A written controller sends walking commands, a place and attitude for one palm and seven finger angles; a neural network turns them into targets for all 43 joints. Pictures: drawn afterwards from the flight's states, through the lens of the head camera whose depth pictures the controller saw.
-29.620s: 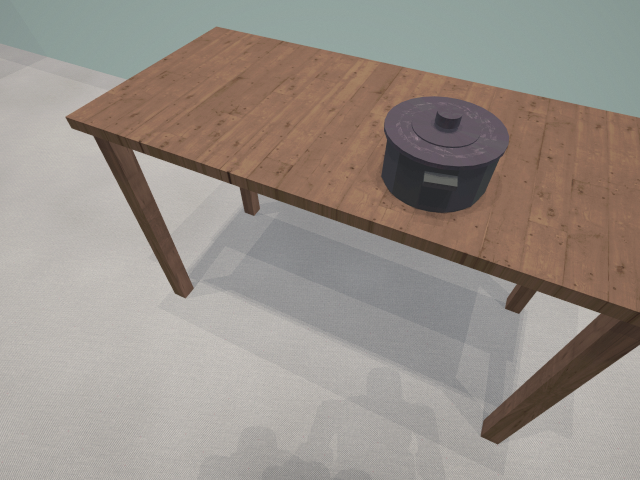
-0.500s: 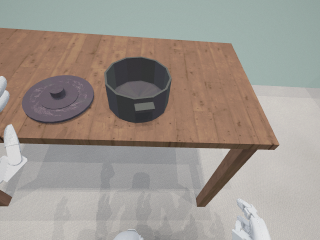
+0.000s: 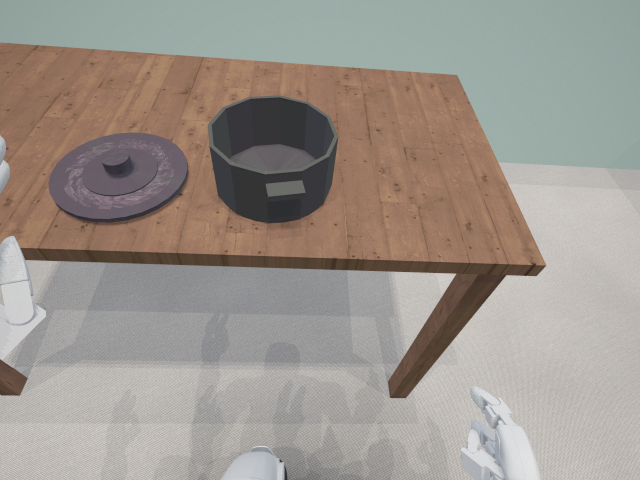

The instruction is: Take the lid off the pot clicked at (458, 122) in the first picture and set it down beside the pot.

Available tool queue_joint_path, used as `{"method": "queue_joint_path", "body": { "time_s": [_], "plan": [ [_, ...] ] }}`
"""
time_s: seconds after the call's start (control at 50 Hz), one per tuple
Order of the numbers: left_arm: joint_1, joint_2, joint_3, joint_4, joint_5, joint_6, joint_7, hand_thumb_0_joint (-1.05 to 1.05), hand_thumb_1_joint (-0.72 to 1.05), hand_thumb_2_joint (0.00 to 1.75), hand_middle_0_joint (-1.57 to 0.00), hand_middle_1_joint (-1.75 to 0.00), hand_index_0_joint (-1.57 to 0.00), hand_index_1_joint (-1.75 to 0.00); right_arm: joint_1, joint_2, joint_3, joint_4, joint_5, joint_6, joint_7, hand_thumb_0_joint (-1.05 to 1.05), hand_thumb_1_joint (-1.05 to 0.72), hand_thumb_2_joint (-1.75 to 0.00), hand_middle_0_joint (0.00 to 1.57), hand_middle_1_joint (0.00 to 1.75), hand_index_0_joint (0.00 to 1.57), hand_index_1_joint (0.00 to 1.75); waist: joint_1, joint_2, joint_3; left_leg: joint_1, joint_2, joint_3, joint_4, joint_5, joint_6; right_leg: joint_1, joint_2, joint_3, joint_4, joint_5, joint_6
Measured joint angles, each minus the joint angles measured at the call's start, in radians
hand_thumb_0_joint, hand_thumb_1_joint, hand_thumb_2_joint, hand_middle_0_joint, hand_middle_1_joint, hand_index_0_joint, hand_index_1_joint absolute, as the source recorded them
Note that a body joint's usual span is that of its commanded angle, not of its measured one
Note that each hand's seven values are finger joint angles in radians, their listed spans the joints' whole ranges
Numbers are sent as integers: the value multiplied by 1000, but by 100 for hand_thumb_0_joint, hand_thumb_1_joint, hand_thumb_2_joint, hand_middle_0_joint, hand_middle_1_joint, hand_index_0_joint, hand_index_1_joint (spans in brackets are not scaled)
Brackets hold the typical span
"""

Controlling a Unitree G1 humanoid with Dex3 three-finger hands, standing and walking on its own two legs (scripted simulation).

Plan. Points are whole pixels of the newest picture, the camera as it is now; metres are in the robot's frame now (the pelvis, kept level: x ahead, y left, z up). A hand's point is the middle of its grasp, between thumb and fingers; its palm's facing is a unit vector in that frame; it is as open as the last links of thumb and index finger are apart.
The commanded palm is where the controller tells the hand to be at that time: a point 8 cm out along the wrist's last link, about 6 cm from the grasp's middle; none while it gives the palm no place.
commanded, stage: step back with the hand held close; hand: left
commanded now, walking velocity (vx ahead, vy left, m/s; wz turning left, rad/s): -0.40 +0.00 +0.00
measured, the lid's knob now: (116, 161) +0.55 +0.36 +0.04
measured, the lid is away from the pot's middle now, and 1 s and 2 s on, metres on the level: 0.25 0.25 0.25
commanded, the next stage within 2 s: stop stepping back and stand still in 0.46 s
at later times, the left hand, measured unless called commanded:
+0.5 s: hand out of the picture +0.15 +0.23 +0.23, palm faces +0.24 -0.85 -0.46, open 7.4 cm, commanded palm +0.08 +0.29 +0.23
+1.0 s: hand out of the picture +0.03 +0.26 +0.22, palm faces +0.39 -0.84 -0.39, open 7.4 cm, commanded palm -0.03 +0.31 +0.23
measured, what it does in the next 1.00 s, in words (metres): walks backwards: left foot, then right foot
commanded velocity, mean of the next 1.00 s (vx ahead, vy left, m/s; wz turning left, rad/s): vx -0.12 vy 0.01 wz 0.02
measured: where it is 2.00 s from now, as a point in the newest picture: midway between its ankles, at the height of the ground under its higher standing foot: outside the picture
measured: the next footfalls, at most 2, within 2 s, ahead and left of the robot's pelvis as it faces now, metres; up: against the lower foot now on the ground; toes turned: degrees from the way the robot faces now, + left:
left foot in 0.24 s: +0.03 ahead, +0.12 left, +0.00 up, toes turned +1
right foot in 0.56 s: -0.10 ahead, -0.07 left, +0.00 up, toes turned +6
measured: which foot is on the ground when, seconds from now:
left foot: down 0.00-0.06, up 0.08-0.22, down 0.24-0.58, up 0.60-0.74, down 0.76-1.00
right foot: down 0.00-0.24, up 0.26-0.54, down 0.56-1.00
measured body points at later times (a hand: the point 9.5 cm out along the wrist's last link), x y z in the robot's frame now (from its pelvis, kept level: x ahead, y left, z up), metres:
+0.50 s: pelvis -0.07 +0.02 +0.02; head -0.03 +0.06 +0.47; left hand +0.13 +0.27 +0.26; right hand +0.08 -0.21 -0.05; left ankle -0.01 +0.12 -0.72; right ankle -0.08 -0.12 -0.69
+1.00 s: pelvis -0.16 +0.03 +0.02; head -0.18 +0.05 +0.47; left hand +0.00 +0.31 +0.24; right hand -0.03 -0.21 -0.06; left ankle -0.12 +0.14 -0.71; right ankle -0.13 -0.10 -0.72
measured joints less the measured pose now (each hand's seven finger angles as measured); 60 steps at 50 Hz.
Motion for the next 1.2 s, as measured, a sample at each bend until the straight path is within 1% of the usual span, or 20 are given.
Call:
{"method": "queue_joint_path", "body": {
  "time_s": [0.06,0.1,0.18,0.24,0.26,0.32,0.36,0.46,0.56,0.58,0.62,0.68,0.76,0.82,0.9,1.02,1.06,1.1,1.16,1.2],
  "plan": [
    [-5,3,-4,7,1,4,2,2,89,89,-21,-31,-21,-30,5,3,-2,7,2,3,3,1,-90,-90,20,30,20,30,0,-5,-2,-11,-2,-2,40,-90,-22,8,-6,-4,-22,97,5],
    [-8,-7,-26,5,10,2,2,2,89,89,-21,-31,-21,-30,11,2,-8,25,0,9,7,1,-90,-90,20,30,20,30,3,-22,-17,-29,-25,-16,140,-224,-52,0,-20,3,-14,88,9],
    [-17,-31,-58,7,18,3,1,2,89,89,-22,-31,-21,-30,17,3,-17,62,3,40,10,1,-90,-90,20,30,20,30,-5,-75,-54,36,-56,-31,279,-305,-64,-6,-53,31,-36,100,27],
    [-32,-23,-48,1,14,-4,7,2,89,89,-22,-31,-21,-30,19,-13,-18,42,7,32,1,1,-91,-90,20,30,20,30,-33,-78,-59,152,-30,-54,37,-194,-42,-47,-62,23,-21,110,43],
    [-45,-13,-36,3,11,-8,8,2,89,89,-22,-31,-21,-30,6,-6,-23,43,5,26,-1,1,-91,-90,20,30,20,30,-36,-94,-41,144,-39,-46,35,-175,-33,-72,-65,41,21,86,39],
    [-43,-3,-6,14,-5,-7,3,2,89,89,-21,-31,-21,-30,-21,29,-24,54,-11,-4,10,1,-91,-90,20,30,20,29,-28,-112,-10,141,-30,-17,6,-160,-30,-148,-8,98,251,-130,25],
    [-23,-7,-3,1,-8,12,4,2,89,89,-21,-31,-21,-30,-19,47,-19,49,-9,-19,29,1,-91,-90,20,30,20,29,-30,-97,-4,152,-9,-13,-48,-125,-33,-154,25,91,303,-161,23],
    [48,8,-14,-54,-3,34,1,2,89,89,-21,-31,-21,-30,5,58,-5,23,-10,-19,52,1,-90,-90,20,30,20,30,-28,-48,-19,157,22,-1,-148,-42,-39,-51,22,41,107,-85,17],
    [54,67,16,-34,1,16,-6,2,89,89,-21,-31,-21,-30,2,47,7,15,-12,0,37,1,-90,-90,20,30,20,30,-18,-35,-30,102,11,9,-113,-20,-47,114,-15,31,-165,92,15],
    [10,61,-21,32,27,-1,-26,2,89,89,-21,-31,-21,-30,-7,24,3,36,-6,-9,41,1,-90,-90,20,30,20,30,-8,-8,-37,55,15,-14,-51,-22,-51,106,-9,21,-177,83,14],
    [-44,11,-83,102,25,41,-54,1,89,89,-21,-31,-21,-30,-35,-11,-10,61,6,21,41,1,-90,-90,20,30,20,30,-6,27,-17,21,-4,-67,96,-180,-69,82,-6,13,-127,75,12],
    [57,-22,-73,72,7,65,-29,2,89,89,-21,-31,-21,-30,-24,-7,-21,47,22,62,20,1,-90,-90,20,30,20,30,-24,-27,-35,49,-51,-68,217,-271,-63,51,-39,46,-85,78,13],
    [139,-33,-70,-15,1,55,14,2,89,89,-22,-31,-21,-30,50,-37,-33,-3,21,38,-15,1,-91,-90,20,30,20,30,-48,-39,-69,195,-36,-81,-42,-216,-40,24,-52,26,-53,76,28],
    [81,-17,-53,-4,2,35,29,2,89,89,-22,-31,-21,-30,64,-32,-31,25,26,15,-27,1,-91,-90,20,30,20,29,-23,-72,-46,204,-56,-77,-49,-136,-54,32,-55,52,-30,11,24],
    [18,-11,-22,74,18,21,29,2,89,89,-22,-31,-21,-30,87,-13,-12,36,26,-2,-15,1,-91,-90,20,30,19,29,-24,-58,-65,207,-59,-98,-81,-109,-52,83,-25,50,-93,26,12],
    [14,-53,-67,100,24,23,11,2,89,90,-21,-31,-21,-30,66,-5,0,65,3,9,6,1,-90,-90,20,30,20,30,-15,-44,-72,178,-61,-87,27,-239,-32,93,-24,47,-127,116,-11],
    [19,-65,-90,87,26,23,9,2,89,89,-21,-31,-21,-30,64,-14,-1,67,-1,14,3,1,-90,-90,20,30,20,30,-14,-37,-77,200,-56,-77,-10,-250,-24,80,-26,41,-98,92,-5],
    [12,-69,-97,86,24,27,11,2,89,89,-21,-31,-21,-30,55,-11,2,69,0,18,-6,1,-90,-90,20,30,20,30,-10,-44,-70,207,-58,-66,-28,-164,-22,62,-25,53,-33,-15,-7],
    [-7,-51,-77,104,30,45,16,2,89,89,-21,-31,-21,-30,58,14,7,61,1,3,-9,1,-91,-90,20,30,20,30,-16,-41,-76,218,-55,-68,-77,-100,-16,1,10,70,182,-90,-7],
    [-6,-37,-66,117,27,53,20,2,89,89,-21,-31,-21,-30,66,30,17,58,4,-5,1,1,-91,-90,20,30,20,30,-21,-40,-86,228,-56,-76,-123,-77,-23,18,15,53,159,-108,-8]
  ]
}}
